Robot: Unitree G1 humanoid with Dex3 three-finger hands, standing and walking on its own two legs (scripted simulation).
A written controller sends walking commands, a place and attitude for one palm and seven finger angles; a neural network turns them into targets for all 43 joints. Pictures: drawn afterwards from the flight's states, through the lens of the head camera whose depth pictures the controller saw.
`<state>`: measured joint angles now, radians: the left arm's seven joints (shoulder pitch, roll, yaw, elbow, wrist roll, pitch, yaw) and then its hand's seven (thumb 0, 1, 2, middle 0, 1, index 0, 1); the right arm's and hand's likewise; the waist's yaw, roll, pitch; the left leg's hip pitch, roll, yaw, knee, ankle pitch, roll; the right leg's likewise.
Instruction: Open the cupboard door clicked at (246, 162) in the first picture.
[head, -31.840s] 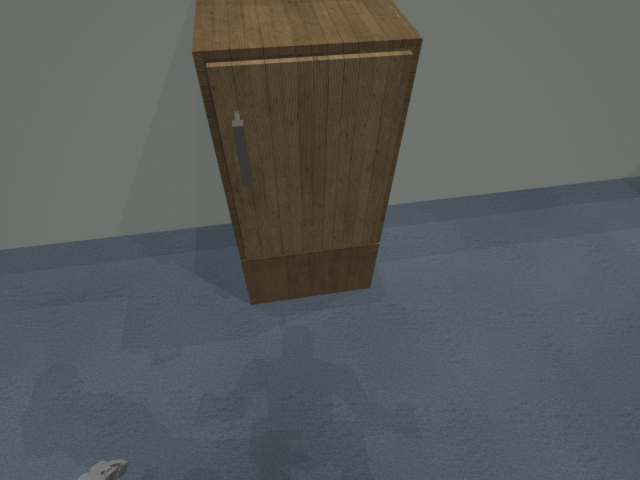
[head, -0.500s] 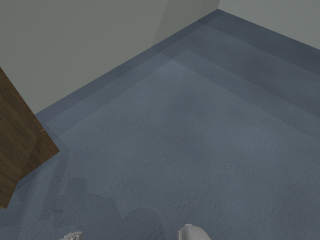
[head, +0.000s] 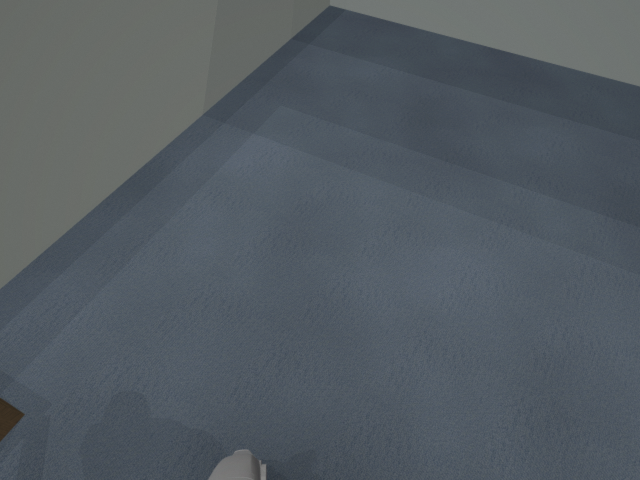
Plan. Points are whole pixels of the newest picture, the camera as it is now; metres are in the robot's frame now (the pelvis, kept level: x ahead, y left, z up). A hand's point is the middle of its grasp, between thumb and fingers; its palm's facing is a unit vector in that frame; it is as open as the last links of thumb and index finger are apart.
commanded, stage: walk to a spot facing it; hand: left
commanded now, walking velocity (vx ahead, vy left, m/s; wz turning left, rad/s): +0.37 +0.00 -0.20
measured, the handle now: out of the picture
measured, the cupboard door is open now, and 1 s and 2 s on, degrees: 41 41 41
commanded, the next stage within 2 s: turn to face it in 0.64 s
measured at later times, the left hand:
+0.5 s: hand (250, 343) +0.34 +0.13 -0.17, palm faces -0.07 -0.98 -0.19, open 7.3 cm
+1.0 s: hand (279, 244) +0.55 +0.10 -0.17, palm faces +0.02 -0.98 -0.20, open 7.4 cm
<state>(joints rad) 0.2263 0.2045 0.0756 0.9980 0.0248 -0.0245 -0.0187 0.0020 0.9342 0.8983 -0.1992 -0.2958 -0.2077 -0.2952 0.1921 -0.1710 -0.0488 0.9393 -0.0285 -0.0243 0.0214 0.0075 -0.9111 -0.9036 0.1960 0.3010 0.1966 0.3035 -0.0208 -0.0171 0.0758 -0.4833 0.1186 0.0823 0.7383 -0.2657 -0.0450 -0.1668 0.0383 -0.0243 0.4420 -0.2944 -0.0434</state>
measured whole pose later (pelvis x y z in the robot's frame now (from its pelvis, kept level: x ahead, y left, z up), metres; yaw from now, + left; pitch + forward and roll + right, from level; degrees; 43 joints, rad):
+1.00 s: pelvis +0.45 -0.08 -0.01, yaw +0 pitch +1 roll +1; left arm 0.14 0.17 0.05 0.98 0.03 -0.04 -0.01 0.01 0.91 0.90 -0.19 -0.30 -0.20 -0.29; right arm 0.28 -0.18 -0.04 1.07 -0.02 0.01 0.00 0.00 -0.93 -0.90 0.20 0.30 0.20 0.30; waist -0.02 -0.01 0.05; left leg -0.33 0.05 0.05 0.71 -0.42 -0.03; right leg -0.32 -0.09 -0.12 0.64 -0.32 0.00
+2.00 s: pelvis +0.58 -0.13 -0.02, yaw +37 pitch +1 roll +1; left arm 0.21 0.25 0.07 0.91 0.02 0.06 0.01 0.01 0.91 0.90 -0.20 -0.30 -0.21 -0.30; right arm 0.10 -0.23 -0.05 0.87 -0.02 0.03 0.02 0.01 -0.91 -0.90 0.20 0.30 0.20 0.30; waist 0.01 -0.06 0.12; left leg -0.33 0.01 0.05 0.63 -0.31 0.02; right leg -0.41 -0.12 -0.11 0.97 -0.54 0.07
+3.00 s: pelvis +0.65 -0.18 +0.00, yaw +73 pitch +0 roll +2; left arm 0.21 0.21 0.05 0.87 0.03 0.03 0.02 0.01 0.91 0.90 -0.20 -0.30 -0.21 -0.29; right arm 0.12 -0.25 -0.08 0.91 -0.02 0.09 0.03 0.01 -0.91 -0.90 0.20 0.30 0.20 0.30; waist -0.01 -0.01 0.12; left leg -0.47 0.00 0.04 1.01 -0.47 -0.05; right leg -0.24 -0.11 -0.14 0.55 -0.30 0.00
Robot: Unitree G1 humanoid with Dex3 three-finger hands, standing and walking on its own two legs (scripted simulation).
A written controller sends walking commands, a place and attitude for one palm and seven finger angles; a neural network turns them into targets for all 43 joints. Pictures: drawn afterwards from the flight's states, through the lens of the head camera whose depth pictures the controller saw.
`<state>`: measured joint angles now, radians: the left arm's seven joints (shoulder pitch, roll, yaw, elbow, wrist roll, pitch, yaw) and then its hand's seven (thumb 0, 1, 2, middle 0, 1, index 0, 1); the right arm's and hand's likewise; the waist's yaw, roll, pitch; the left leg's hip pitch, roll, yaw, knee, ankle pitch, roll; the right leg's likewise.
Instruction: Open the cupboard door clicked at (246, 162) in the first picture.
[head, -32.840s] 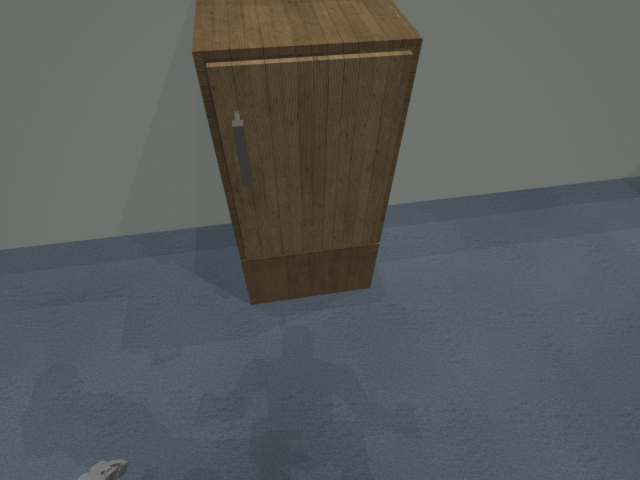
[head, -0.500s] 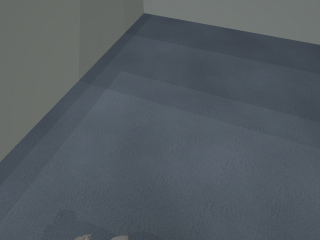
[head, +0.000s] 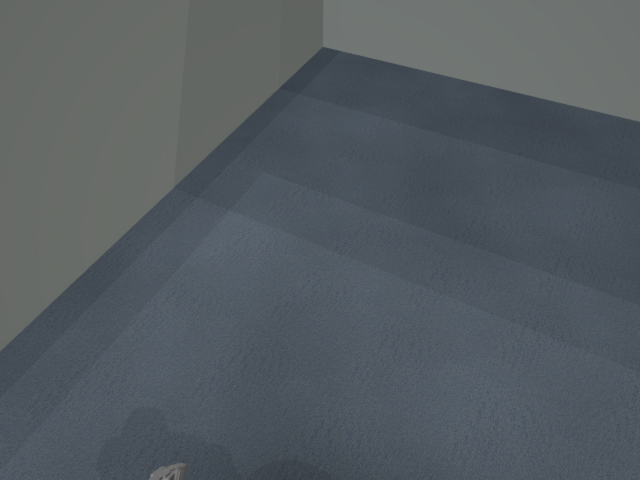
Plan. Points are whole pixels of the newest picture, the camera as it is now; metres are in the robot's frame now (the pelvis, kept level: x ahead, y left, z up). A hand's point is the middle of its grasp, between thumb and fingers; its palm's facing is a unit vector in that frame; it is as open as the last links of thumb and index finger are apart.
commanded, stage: turn to face it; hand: left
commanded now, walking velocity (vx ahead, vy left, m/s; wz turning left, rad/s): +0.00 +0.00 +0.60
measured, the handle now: out of the picture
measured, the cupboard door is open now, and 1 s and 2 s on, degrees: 41 41 41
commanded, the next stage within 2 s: none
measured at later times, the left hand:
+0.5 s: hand out of the picture +0.14 +0.23 -0.15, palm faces +0.30 -0.91 -0.27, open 7.4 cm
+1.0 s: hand out of the picture +0.04 +0.15 -0.18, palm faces +0.61 -0.76 -0.24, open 7.4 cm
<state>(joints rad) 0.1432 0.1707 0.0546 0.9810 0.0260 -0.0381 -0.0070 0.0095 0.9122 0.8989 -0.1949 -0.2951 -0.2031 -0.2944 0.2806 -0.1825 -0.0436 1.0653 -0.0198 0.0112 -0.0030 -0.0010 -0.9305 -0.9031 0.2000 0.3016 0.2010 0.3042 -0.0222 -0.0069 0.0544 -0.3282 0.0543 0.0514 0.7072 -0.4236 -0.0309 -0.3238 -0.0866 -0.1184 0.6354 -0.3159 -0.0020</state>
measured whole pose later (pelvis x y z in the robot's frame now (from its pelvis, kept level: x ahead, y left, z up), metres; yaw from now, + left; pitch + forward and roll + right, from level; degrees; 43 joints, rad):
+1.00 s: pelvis +0.12 -0.05 +0.00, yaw +37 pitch +1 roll +1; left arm 0.21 0.25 0.07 0.91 0.02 0.06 0.01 0.01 0.91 0.90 -0.20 -0.30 -0.21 -0.30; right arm 0.10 -0.23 -0.05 0.87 -0.02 0.03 0.02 0.01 -0.91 -0.90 0.20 0.30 0.20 0.30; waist 0.01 -0.06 0.12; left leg -0.33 0.01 0.05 0.63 -0.31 0.02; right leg -0.41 -0.12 -0.11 0.97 -0.54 0.07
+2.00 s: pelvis +0.20 -0.10 +0.01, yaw +73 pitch +0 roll +2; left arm 0.21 0.21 0.05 0.87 0.03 0.03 0.02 0.01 0.91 0.90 -0.20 -0.30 -0.21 -0.29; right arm 0.12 -0.25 -0.08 0.91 -0.02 0.09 0.03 0.01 -0.91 -0.90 0.20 0.30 0.20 0.30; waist -0.01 -0.01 0.12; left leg -0.47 0.00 0.04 1.01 -0.47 -0.05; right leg -0.24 -0.11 -0.14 0.55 -0.30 0.00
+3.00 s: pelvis +0.22 -0.08 +0.01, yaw +102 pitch +1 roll -1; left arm 0.18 0.24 0.06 0.96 0.01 0.06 0.01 0.01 0.91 0.90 -0.20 -0.30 -0.20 -0.29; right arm 0.14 -0.18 -0.02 0.95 -0.03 0.03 -0.01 0.01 -0.91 -0.90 0.20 0.30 0.20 0.30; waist 0.01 -0.02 0.10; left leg -0.25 0.01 0.00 0.51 -0.27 0.02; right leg -0.37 -0.06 -0.04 0.84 -0.47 0.06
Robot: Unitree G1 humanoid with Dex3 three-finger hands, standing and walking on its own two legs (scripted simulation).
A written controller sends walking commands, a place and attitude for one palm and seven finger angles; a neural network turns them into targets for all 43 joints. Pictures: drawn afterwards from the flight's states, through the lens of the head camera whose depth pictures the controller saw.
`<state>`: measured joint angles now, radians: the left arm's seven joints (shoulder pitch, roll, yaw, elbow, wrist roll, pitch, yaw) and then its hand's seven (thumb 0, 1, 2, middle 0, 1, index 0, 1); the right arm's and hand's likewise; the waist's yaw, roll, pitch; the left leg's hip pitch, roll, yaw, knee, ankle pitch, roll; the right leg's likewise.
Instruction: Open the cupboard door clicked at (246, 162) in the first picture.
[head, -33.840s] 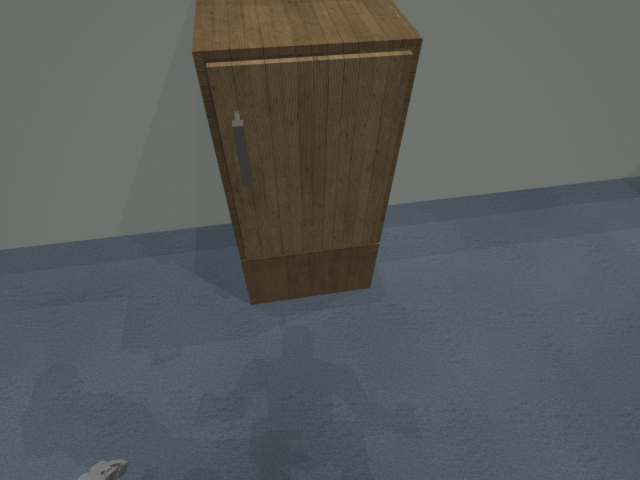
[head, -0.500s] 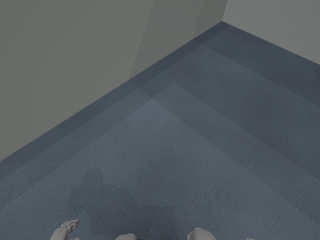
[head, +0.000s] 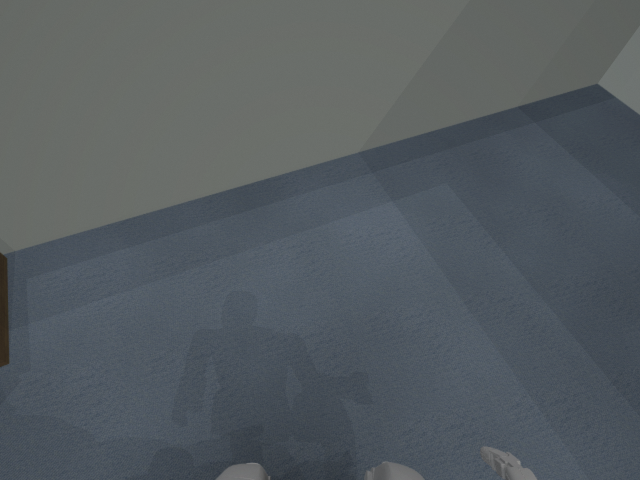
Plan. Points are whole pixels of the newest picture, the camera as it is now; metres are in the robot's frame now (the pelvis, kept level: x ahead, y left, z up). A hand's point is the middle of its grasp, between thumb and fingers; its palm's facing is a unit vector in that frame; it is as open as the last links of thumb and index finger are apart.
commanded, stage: turn to face it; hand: left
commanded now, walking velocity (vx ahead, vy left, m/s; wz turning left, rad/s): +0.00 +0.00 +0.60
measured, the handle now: out of the picture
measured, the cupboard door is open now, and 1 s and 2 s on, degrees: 41 41 41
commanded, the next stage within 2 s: take the last steps up to it in 1.84 s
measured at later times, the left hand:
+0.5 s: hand out of the picture +0.03 +0.16 -0.15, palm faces +0.30 -0.92 -0.24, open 7.4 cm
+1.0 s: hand out of the picture -0.03 +0.12 -0.14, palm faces +0.57 -0.77 -0.28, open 7.4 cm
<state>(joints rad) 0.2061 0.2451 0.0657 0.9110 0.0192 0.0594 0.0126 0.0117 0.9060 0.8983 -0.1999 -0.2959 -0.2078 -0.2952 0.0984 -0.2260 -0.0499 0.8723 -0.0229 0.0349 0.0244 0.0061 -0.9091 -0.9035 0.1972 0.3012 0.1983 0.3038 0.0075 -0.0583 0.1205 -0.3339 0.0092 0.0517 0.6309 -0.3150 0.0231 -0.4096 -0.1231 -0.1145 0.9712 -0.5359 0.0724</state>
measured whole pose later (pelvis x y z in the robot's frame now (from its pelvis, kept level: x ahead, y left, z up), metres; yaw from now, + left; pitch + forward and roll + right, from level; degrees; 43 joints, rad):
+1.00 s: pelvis +0.03 -0.09 +0.01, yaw +36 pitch +0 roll +2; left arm 0.21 0.21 0.05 0.87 0.03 0.03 0.02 0.01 0.91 0.90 -0.20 -0.30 -0.21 -0.29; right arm 0.12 -0.25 -0.08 0.91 -0.02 0.09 0.03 0.01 -0.91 -0.90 0.20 0.30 0.20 0.30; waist -0.01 -0.01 0.12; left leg -0.47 0.00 0.04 1.01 -0.47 -0.05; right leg -0.24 -0.11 -0.14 0.55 -0.30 0.00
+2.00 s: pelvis +0.06 -0.08 +0.01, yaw +65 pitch +1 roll -1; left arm 0.18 0.24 0.06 0.96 0.01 0.06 0.01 0.01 0.91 0.90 -0.20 -0.30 -0.20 -0.29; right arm 0.14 -0.18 -0.02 0.95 -0.03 0.03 -0.01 0.01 -0.91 -0.90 0.20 0.30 0.20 0.30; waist 0.01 -0.02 0.10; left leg -0.25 0.01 0.00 0.51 -0.27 0.02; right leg -0.37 -0.06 -0.04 0.84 -0.47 0.06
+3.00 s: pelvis +0.07 +0.19 +0.01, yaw +74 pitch -2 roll +1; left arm 0.12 0.16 0.04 0.94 0.02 -0.05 -0.01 0.01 0.91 0.90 -0.20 -0.30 -0.20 -0.29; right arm 0.39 -0.16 -0.03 1.14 -0.02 -0.01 0.01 0.01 -0.91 -0.90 0.20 0.30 0.20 0.30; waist -0.04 0.01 0.08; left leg -0.25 -0.01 0.09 0.92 -0.49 0.03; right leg -0.30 -0.05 -0.13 0.59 -0.26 -0.04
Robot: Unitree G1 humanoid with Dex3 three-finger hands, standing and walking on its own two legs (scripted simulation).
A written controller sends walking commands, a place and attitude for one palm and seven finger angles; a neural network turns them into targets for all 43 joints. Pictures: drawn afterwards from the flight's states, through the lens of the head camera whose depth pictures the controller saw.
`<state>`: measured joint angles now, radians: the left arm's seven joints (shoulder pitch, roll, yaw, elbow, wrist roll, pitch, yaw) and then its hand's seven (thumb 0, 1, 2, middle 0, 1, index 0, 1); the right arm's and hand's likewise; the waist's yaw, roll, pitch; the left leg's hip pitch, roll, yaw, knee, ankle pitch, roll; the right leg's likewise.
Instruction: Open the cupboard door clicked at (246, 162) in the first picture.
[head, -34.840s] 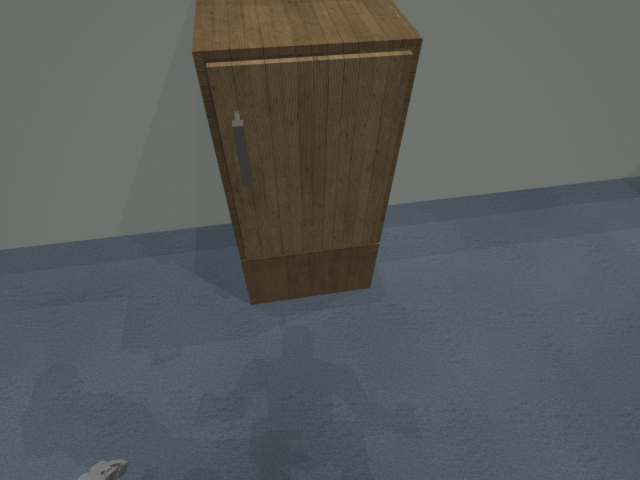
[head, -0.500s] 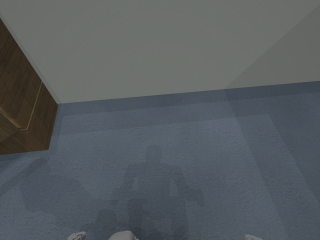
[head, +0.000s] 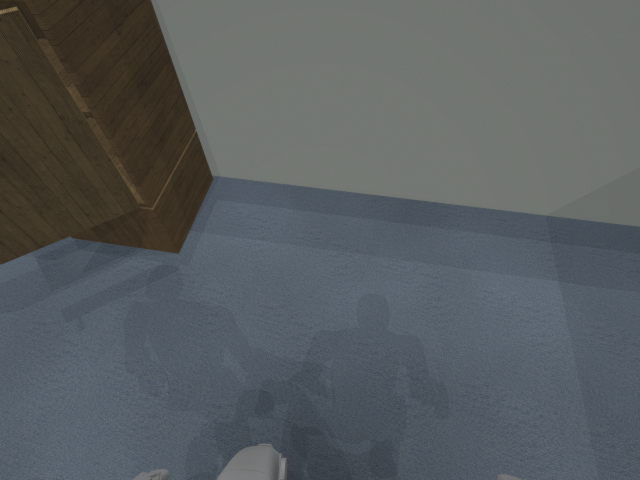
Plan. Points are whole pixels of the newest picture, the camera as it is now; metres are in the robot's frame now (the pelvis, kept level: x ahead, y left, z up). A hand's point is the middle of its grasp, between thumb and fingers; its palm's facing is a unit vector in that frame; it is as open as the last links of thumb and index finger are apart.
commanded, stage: turn to face it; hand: left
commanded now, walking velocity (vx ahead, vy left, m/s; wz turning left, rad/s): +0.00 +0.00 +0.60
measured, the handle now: out of the picture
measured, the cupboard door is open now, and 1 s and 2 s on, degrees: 41 41 41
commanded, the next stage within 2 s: take the last steps up to it in 0.84 s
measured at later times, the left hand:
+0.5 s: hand out of the picture +0.06 +0.21 -0.16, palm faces +0.30 -0.90 -0.31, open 7.4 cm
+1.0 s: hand out of the picture -0.01 +0.20 -0.17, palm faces +0.51 -0.83 -0.23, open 7.4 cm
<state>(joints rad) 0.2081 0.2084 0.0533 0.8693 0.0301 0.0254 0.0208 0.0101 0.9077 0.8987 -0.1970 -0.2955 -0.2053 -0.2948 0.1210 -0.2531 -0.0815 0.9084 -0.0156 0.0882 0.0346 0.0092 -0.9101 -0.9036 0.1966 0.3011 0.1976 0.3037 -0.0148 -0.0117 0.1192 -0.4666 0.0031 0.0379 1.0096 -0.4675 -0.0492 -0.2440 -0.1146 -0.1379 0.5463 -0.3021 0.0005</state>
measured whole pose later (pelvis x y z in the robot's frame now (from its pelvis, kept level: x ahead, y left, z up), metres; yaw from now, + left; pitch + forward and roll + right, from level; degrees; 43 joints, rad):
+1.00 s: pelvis +0.03 -0.01 +0.00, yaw +29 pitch +1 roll -1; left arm 0.18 0.24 0.06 0.96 0.01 0.06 0.01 0.01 0.91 0.90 -0.20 -0.30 -0.20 -0.29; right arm 0.14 -0.18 -0.02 0.95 -0.03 0.03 -0.01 0.01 -0.91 -0.90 0.20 0.30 0.20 0.30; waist 0.01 -0.02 0.10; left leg -0.25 0.01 0.00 0.51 -0.27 0.02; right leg -0.37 -0.06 -0.04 0.84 -0.47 0.06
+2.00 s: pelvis +0.20 +0.20 -0.01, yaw +38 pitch -2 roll +1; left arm 0.12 0.16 0.04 0.94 0.02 -0.05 -0.01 0.01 0.91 0.90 -0.20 -0.30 -0.20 -0.29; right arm 0.39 -0.16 -0.03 1.14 -0.02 -0.01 0.01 0.01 -0.91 -0.90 0.20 0.30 0.20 0.30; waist -0.04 0.01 0.08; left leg -0.25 -0.01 0.09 0.92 -0.49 0.03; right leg -0.30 -0.05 -0.13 0.59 -0.26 -0.04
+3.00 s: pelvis +0.33 +0.40 +0.00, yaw +36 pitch +0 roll +0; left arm 0.12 0.19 0.05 0.99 0.01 0.06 0.03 0.01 0.91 0.90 -0.20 -0.30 -0.20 -0.29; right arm 0.25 -0.14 -0.03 1.04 -0.03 0.03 -0.04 0.00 -0.91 -0.90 0.20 0.30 0.20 0.30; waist -0.02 -0.04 0.07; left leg -0.22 0.01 0.10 0.54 -0.32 0.04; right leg -0.35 -0.01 -0.02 0.77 -0.44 -0.01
